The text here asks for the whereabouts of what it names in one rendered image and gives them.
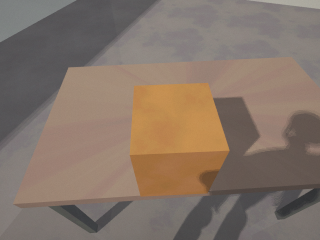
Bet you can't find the carton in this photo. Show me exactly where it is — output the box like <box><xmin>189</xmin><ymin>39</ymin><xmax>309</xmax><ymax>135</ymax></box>
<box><xmin>129</xmin><ymin>83</ymin><xmax>230</xmax><ymax>197</ymax></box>

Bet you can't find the table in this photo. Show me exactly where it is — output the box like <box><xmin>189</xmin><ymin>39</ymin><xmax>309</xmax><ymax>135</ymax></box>
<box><xmin>13</xmin><ymin>57</ymin><xmax>320</xmax><ymax>233</ymax></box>

